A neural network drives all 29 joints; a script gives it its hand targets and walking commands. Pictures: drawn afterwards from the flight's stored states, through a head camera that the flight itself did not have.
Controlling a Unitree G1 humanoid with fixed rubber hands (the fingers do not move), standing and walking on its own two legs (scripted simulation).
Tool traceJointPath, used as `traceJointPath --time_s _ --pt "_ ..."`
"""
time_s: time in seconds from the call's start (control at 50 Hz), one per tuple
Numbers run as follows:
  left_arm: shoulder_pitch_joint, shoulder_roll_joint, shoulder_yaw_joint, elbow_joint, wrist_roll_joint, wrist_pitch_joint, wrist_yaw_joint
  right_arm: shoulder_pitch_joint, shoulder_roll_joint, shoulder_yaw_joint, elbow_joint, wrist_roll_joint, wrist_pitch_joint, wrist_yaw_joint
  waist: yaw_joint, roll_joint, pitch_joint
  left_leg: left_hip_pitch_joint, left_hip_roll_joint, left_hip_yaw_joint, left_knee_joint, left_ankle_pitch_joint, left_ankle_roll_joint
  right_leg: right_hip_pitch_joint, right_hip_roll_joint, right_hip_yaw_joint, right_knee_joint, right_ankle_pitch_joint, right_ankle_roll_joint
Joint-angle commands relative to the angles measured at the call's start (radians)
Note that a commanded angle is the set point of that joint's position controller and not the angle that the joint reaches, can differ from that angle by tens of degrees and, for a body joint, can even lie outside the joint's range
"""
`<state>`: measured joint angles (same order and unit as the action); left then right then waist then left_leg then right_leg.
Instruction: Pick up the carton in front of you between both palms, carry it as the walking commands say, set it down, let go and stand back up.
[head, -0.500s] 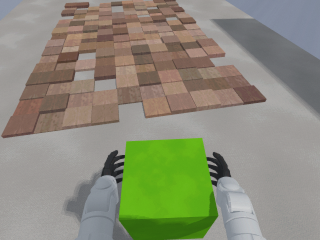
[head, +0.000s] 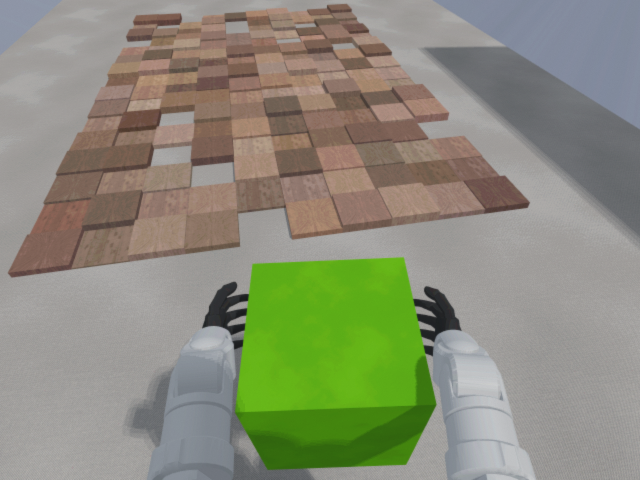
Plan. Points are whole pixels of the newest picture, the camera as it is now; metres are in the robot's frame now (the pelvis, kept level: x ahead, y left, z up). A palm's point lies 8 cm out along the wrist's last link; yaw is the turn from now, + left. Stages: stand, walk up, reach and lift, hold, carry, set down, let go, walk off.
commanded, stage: reach and lift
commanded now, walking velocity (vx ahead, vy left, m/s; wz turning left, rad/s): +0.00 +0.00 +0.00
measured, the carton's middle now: (332, 368) +0.30 +0.00 -0.05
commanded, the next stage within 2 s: hold in 0.60 s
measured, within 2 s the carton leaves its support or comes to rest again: neither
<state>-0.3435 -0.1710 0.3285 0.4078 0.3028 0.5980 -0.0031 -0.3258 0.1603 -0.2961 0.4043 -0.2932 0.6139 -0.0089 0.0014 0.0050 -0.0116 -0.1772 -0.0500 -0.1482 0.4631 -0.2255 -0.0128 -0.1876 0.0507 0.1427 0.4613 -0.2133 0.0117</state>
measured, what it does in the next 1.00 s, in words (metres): stands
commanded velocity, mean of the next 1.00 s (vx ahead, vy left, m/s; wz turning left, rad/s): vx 0.00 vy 0.00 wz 0.00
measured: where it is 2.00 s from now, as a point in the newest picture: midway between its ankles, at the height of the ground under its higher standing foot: outside the picture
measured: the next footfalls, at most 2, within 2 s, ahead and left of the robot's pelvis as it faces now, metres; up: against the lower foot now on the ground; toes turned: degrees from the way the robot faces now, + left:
right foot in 1.64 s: +0.15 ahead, -0.10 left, +0.00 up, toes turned -7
left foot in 1.92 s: +0.38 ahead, +0.14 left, +0.00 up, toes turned +12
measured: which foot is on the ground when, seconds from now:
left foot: down 0.00-1.00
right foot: down 0.00-1.00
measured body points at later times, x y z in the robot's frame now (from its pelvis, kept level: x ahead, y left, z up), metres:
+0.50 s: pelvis +0.02 +0.00 +0.01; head -0.02 +0.00 +0.45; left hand +0.32 +0.15 +0.03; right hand +0.32 -0.15 +0.03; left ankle +0.02 +0.13 -0.74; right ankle +0.03 -0.13 -0.74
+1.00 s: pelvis +0.01 +0.00 +0.01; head -0.04 +0.00 +0.45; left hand +0.31 +0.15 +0.05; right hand +0.31 -0.15 +0.05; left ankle +0.02 +0.13 -0.74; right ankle +0.03 -0.13 -0.74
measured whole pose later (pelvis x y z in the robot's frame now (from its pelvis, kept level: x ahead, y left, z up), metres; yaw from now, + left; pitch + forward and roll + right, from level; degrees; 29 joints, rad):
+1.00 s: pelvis +0.01 +0.00 +0.01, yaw +0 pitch -7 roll +0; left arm -0.31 -0.16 0.26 0.28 0.29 0.74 -0.01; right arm -0.28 0.16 -0.23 0.27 -0.28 0.77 -0.01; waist 0.00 0.00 0.00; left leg -0.05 -0.04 -0.14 0.37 -0.20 -0.01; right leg -0.06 0.04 0.13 0.37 -0.19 0.01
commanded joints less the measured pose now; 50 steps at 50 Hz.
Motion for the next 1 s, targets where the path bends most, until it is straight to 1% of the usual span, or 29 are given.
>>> traceJointPath --time_s 0.0,0.28,0.42,0.56,0.6,0.66,0.7,0.76,0.8,0.98 --pt "-0.489 -0.965 -0.561 0.055 -0.227 -0.005 -0.257 -0.562 0.969 0.561 -0.011 0.243 -0.026 0.255 -0.001 -0.010 -0.249 0.043 -0.038 0.083 -0.092 0.072 0.005 0.099 0.033 -0.074 -0.089 0.063 0.002" --pt "-0.372 -0.949 -0.605 -0.050 -0.254 0.032 -0.248 -0.447 0.944 0.605 -0.120 0.273 0.010 0.248 0.000 -0.004 -0.260 0.117 -0.044 0.072 -0.116 0.243 -0.009 0.160 0.043 -0.068 -0.111 0.228 0.009" --pt "-0.339 -0.946 -0.619 -0.089 -0.265 0.051 -0.245 -0.420 0.932 0.617 -0.161 0.283 0.028 0.248 0.000 -0.001 -0.250 0.137 -0.044 0.068 -0.125 0.280 -0.012 0.169 0.045 -0.067 -0.121 0.253 0.009" --pt "-0.344 -0.943 -0.622 -0.104 -0.270 0.068 -0.245 -0.428 0.925 0.618 -0.179 0.287 0.043 0.249 -0.001 -0.001 -0.235 0.139 -0.043 0.068 -0.131 0.258 -0.012 0.169 0.045 -0.068 -0.128 0.229 0.007" --pt "-0.354 -0.949 -0.641 -0.128 -0.282 0.073 -0.245 -0.438 0.932 0.638 -0.204 0.299 0.048 0.249 -0.001 -0.002 -0.248 0.148 -0.042 0.067 -0.132 0.266 -0.012 0.177 0.045 -0.068 -0.129 0.234 0.007" --pt "-0.356 -0.950 -0.684 -0.188 -0.308 0.095 -0.240 -0.446 0.938 0.683 -0.266 0.327 0.071 0.245 0.001 -0.002 -0.282 0.176 -0.041 0.063 -0.136 0.311 -0.013 0.204 0.046 -0.065 -0.134 0.275 0.009" --pt "-0.341 -0.928 -0.669 -0.185 -0.300 0.116 -0.235 -0.430 0.917 0.669 -0.260 0.318 0.093 0.240 0.003 -0.001 -0.247 0.173 -0.042 0.063 -0.148 0.282 -0.011 0.202 0.045 -0.066 -0.144 0.249 0.009" --pt "-0.340 -0.899 -0.620 -0.136 -0.271 0.137 -0.236 -0.422 0.887 0.618 -0.207 0.287 0.114 0.240 0.002 -0.001 -0.157 0.138 -0.040 0.071 -0.167 0.171 -0.007 0.169 0.040 -0.070 -0.161 0.148 0.004" --pt "-0.367 -0.899 -0.609 -0.125 -0.267 0.139 -0.242 -0.445 0.892 0.605 -0.194 0.283 0.116 0.243 0.000 -0.002 -0.140 0.126 -0.038 0.075 -0.168 0.133 -0.005 0.159 0.038 -0.073 -0.164 0.112 0.002" --pt "-0.455 -0.928 -0.611 -0.112 -0.272 0.127 -0.255 -0.534 0.928 0.608 -0.182 0.288 0.105 0.251 0.002 -0.004 -0.190 0.118 -0.036 0.081 -0.151 0.102 -0.002 0.168 0.035 -0.076 -0.149 0.088 0.001"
